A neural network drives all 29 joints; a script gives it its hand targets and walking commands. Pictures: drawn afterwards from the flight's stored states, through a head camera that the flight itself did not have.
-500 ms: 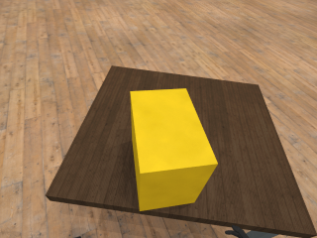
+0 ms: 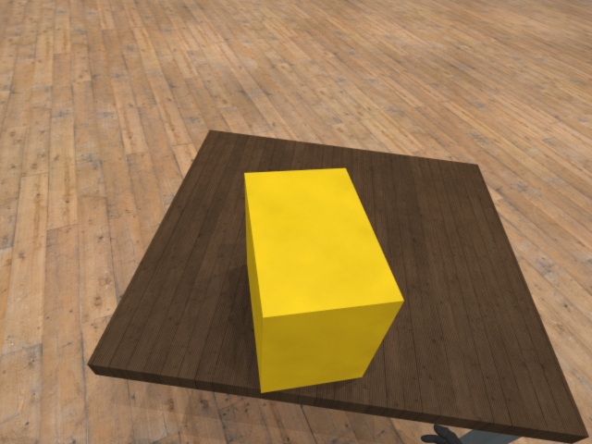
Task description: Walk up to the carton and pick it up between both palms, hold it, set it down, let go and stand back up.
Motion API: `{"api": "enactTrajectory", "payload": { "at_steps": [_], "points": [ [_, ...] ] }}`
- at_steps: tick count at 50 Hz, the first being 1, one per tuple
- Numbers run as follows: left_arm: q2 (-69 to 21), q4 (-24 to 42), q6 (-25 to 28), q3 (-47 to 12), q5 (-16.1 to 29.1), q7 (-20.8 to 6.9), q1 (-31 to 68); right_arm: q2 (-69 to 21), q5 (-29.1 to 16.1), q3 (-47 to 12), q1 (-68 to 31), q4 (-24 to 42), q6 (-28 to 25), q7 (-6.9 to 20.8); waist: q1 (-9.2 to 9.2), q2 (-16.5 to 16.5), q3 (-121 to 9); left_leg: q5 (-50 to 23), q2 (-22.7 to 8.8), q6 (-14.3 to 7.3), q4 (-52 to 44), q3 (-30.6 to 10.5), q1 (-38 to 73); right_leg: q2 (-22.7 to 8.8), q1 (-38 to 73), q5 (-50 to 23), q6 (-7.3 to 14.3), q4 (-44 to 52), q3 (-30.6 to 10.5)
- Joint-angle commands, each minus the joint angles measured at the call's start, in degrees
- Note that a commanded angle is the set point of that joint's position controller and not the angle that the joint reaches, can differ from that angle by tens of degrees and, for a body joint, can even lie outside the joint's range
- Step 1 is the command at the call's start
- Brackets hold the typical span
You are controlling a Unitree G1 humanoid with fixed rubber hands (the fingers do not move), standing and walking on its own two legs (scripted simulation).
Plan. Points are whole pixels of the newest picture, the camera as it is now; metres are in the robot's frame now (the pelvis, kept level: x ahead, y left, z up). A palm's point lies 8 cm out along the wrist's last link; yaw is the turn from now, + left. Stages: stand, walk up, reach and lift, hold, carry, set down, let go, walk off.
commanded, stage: stand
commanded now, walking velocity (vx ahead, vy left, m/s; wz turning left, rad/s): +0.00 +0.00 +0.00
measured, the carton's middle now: (304, 277) +0.43 +0.00 -0.06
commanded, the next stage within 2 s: none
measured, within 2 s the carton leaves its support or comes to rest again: neither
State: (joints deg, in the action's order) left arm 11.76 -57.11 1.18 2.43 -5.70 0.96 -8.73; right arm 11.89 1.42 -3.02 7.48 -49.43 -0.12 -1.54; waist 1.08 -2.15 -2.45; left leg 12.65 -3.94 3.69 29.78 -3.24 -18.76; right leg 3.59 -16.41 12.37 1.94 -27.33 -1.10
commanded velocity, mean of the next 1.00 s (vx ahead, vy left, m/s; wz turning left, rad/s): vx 0.00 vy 0.00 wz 0.00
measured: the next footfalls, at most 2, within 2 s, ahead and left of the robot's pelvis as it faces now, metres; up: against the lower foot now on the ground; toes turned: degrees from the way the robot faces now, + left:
none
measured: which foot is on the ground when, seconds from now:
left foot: down 0.00-1.00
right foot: down 0.00-1.00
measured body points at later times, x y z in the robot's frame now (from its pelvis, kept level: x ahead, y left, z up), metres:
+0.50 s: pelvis -0.01 +0.00 +0.00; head -0.02 +0.02 +0.45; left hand +0.08 +0.24 -0.15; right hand +0.12 -0.23 -0.11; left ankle +0.03 +0.16 -0.74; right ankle +0.02 -0.11 -0.74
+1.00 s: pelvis -0.02 +0.00 +0.00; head -0.03 +0.02 +0.45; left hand +0.07 +0.24 -0.15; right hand +0.11 -0.23 -0.12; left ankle +0.03 +0.16 -0.74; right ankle +0.02 -0.11 -0.74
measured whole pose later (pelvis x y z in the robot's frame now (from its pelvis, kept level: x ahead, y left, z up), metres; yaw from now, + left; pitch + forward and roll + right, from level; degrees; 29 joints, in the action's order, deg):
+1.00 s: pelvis -0.02 +0.00 +0.00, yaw +0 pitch +0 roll -1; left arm 11.8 -60.0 1.4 2.4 -5.7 0.4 -8.7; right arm 11.9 1.4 -3.0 8.5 -52.2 -0.5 -1.5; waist 0.9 -1.0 -2.6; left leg 11.4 -3.9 3.6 29.9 -3.2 -18.7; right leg 3.6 -16.4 11.1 1.9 -27.3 -1.1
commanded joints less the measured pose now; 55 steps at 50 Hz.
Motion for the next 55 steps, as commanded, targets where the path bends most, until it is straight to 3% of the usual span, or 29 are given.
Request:
{"api": "enactTrajectory", "payload": {
  "at_steps": [1,3,9,10,11,15,18,20,22,23,24,26,28,32,33,34,36,37,38,40,41,42,43,45,46,48,49,51,55],
  "points": [
    [15.68,-0.20,2.31,3.25,4.87,-0.74,-2.20,15.15,0.78,6.11,2.94,-0.11,-2.00,0.01,-0.59,5.11,-6.11,-0.11,-1.23,-5.28,-2.85,-1.30,5.92,-11.00,6.94,6.24,0.08,11.00,-11.07],
    [15.61,-0.61,2.50,3.60,4.55,-0.67,-2.05,13.77,0.58,5.88,2.41,-0.19,-2.16,0.10,-0.28,7.46,-7.92,-2.72,-1.84,-5.32,-4.21,-1.35,5.59,-11.22,10.12,2.14,0.07,9.20,-10.16],
    [16.54,-1.00,2.81,3.79,5.20,-0.42,-2.44,14.67,-0.12,6.10,3.05,-0.29,-2.61,-0.05,-0.76,8.77,-10.24,-10.28,-2.57,-4.89,-4.02,-1.81,7.18,-10.86,12.92,-14.04,0.26,4.60,-8.03],
    [16.43,-0.94,2.77,3.69,5.28,-0.57,-2.67,15.89,-0.10,6.31,2.98,-0.75,-2.45,-0.23,0.18,7.49,-10.21,-9.56,-2.78,-4.93,-4.39,-2.16,7.14,-10.94,12.49,-10.91,0.10,5.58,-8.31],
    [15.49,-1.09,2.66,3.51,5.20,-0.60,-2.64,15.67,0.16,6.41,2.19,-0.53,-2.54,-0.34,0.01,8.95,-10.51,-9.84,-2.74,-4.94,-3.95,-1.90,8.47,-11.11,11.78,-10.81,0.49,5.63,-8.68],
    [15.21,-1.00,2.84,3.34,5.11,-0.57,-1.16,14.78,0.06,5.88,3.40,-0.93,-2.51,-0.41,-0.87,6.61,-11.07,-9.26,-2.88,-4.93,-3.81,-2.08,8.65,-10.83,11.97,-11.32,0.14,5.79,-8.08],
    [15.15,-1.16,2.69,3.34,5.32,-0.54,-2.10,14.73,0.13,6.04,2.33,-0.66,-2.22,-0.30,-0.54,8.59,-8.63,-6.98,-2.86,-4.87,-4.24,-2.14,7.39,-10.96,10.13,-7.07,0.39,6.48,-8.29],
    [15.26,-2.10,2.53,3.16,5.04,-0.74,-2.54,14.92,0.50,6.11,3.76,-1.32,-2.21,-0.17,-0.58,5.08,-7.09,-0.97,-1.78,-5.16,-3.65,-1.90,6.36,-11.39,7.97,2.37,0.42,9.76,-10.10],
    [15.65,-0.99,2.43,3.39,5.18,-0.94,0.05,14.80,0.14,5.76,3.26,-1.06,-2.38,-0.14,-1.68,6.74,-6.91,-1.64,-2.20,-5.22,-4.66,-2.01,7.51,-11.12,6.70,3.03,0.63,9.59,-10.14],
    [15.46,-1.31,2.38,3.25,5.27,-1.01,-0.96,15.67,0.39,6.34,2.72,-0.89,-2.29,-0.13,-0.84,6.40,-6.23,-0.72,-2.12,-5.27,-4.60,-1.94,7.58,-10.72,5.22,5.44,0.29,10.37,-10.01],
    [15.39,-1.35,2.58,3.34,5.14,-1.01,-0.58,15.45,0.50,6.37,2.69,-0.99,-2.43,0.06,-1.00,7.55,-6.35,-1.31,-1.95,-5.21,-4.43,-2.23,6.01,-11.14,7.85,4.16,0.33,10.20,-10.17],
    [16.03,-1.64,2.56,3.38,5.26,-1.02,-1.36,15.15,0.23,6.24,4.47,-1.52,-2.17,0.14,-1.21,4.43,-5.87,-0.83,-1.59,-5.03,-4.83,-1.59,5.59,-11.36,7.92,5.71,0.10,11.43,-10.56],
    [15.37,-2.37,2.79,3.09,5.42,-1.04,-1.20,15.13,0.46,5.87,2.89,-1.71,-2.50,0.28,-0.90,6.55,-7.08,-1.85,-1.86,-5.24,-4.98,-2.08,6.77,-11.33,8.21,3.97,0.23,10.78,-10.25],
    [16.47,-2.34,2.56,3.71,5.30,-0.85,-0.35,14.28,-0.06,6.02,3.42,-1.96,-2.56,0.03,-1.34,7.53,-6.11,-2.96,-2.02,-5.06,-6.09,-2.12,5.93,-11.63,8.56,0.57,0.26,9.54,-10.03],
    [17.02,-2.47,2.59,3.91,5.28,-0.78,-1.26,13.90,0.11,5.91,2.85,-1.89,-2.46,0.04,-0.53,8.41,-5.14,-2.63,-2.14,-5.11,-6.16,-2.30,5.62,-11.19,7.70,2.46,0.10,9.53,-9.50],
    [15.53,-2.39,2.58,3.19,5.22,-1.03,-1.21,15.65,0.28,6.40,3.43,-2.02,-2.56,0.01,-1.32,8.49,-6.29,-1.72,-2.35,-5.21,-5.86,-2.73,6.36,-11.23,8.03,2.86,0.21,9.97,-9.62],
    [16.52,-2.67,2.58,3.46,5.23,-0.97,-1.01,14.55,0.20,6.05,2.87,-1.94,-2.30,0.10,-0.73,6.01,-4.43,-0.94,-1.48,-4.81,-4.95,-1.68,4.50,-11.79,7.37,5.12,0.32,11.47,-10.99],
    [16.10,-2.34,2.66,3.44,5.05,-0.90,0.06,13.67,0.10,5.99,2.91,-1.95,-2.44,0.21,-1.58,5.83,-5.37,-1.56,-1.74,-4.89,-5.78,-2.25,5.32,-11.32,7.77,3.77,0.39,10.31,-9.89],
    [16.57,-2.31,2.50,3.58,5.34,-1.02,-0.91,14.72,0.18,6.07,3.10,-2.29,-2.48,0.15,-0.76,6.53,-5.79,-1.89,-1.99,-5.02,-5.62,-2.23,6.01,-11.08,7.37,3.53,0.29,9.88,-9.58],
    [16.79,-2.05,2.42,3.75,5.23,-1.10,0.38,15.46,0.23,6.41,3.76,-2.67,-2.45,-0.01,-1.41,8.82,-5.48,-0.86,-1.65,-4.91,-5.30,-1.95,5.86,-11.37,7.15,5.22,0.32,10.85,-10.11],
    [16.53,-2.67,2.52,3.50,5.40,-0.97,-0.89,15.15,0.20,6.37,3.19,-2.70,-2.43,0.13,-1.19,7.34,-6.30,-1.31,-2.08,-5.06,-5.57,-2.28,6.61,-11.16,7.38,4.61,0.33,10.35,-9.84],
    [16.25,-2.21,2.52,3.60,5.29,-1.05,-1.05,14.72,0.18,6.02,2.98,-2.17,-2.23,0.28,-0.89,8.67,-5.67,-1.67,-2.07,-5.04,-5.38,-2.21,5.27,-11.37,7.90,3.67,0.08,10.28,-9.33],
    [16.11,-3.07,2.47,3.39,5.38,-0.95,-1.14,14.27,-0.04,5.94,3.78,-2.67,-2.23,0.22,-1.56,6.13,-5.75,-0.94,-2.03,-4.95,-5.67,-2.20,5.74,-11.57,7.81,4.79,0.11,10.22,-9.85],
    [15.16,-2.55,2.51,3.15,5.43,-1.03,-0.39,14.43,-0.01,6.18,2.92,-2.21,-2.38,0.05,-1.21,7.39,-6.31,-1.37,-1.89,-5.11,-5.06,-2.36,5.84,-12.14,7.63,4.57,0.31,10.80,-10.61],
    [15.65,-2.60,2.39,3.39,5.19,-1.10,-0.84,14.71,0.32,5.98,3.18,-2.62,-2.36,0.07,-0.76,6.72,-5.33,0.22,-1.63,-5.02,-5.06,-1.77,5.20,-11.92,6.78,8.30,0.35,11.43,-10.59],
    [15.66,-2.17,2.48,3.25,5.31,-1.15,0.32,14.77,0.06,6.15,2.62,-2.62,-2.57,0.22,-1.47,8.70,-4.99,-1.60,-2.07,-5.06,-5.53,-2.31,6.17,-11.48,5.95,4.95,0.08,10.72,-10.10],
    [16.02,-2.65,2.65,3.43,5.47,-0.94,-1.18,14.76,0.00,6.11,3.45,-2.92,-2.52,0.27,-0.90,7.16,-5.13,-2.50,-2.22,-5.27,-5.55,-2.44,4.84,-11.42,8.01,1.86,0.27,10.05,-9.67],
    [15.95,-2.53,2.76,3.30,5.51,-1.18,-0.50,15.01,-0.18,5.92,3.69,-2.67,-2.56,0.27,-1.28,8.89,-5.54,-3.44,-2.56,-5.12,-5.41,-2.40,6.21,-11.54,7.50,-0.44,0.31,9.20,-9.73],
    [16.42,-2.51,2.70,3.46,5.48,-1.00,-0.55,15.95,0.23,6.35,2.90,-2.95,-2.36,0.10,-1.14,6.98,-5.68,-2.01,-2.35,-5.21,-5.74,-2.76,5.50,-11.24,7.44,2.74,0.21,9.50,-9.16]
  ]
}}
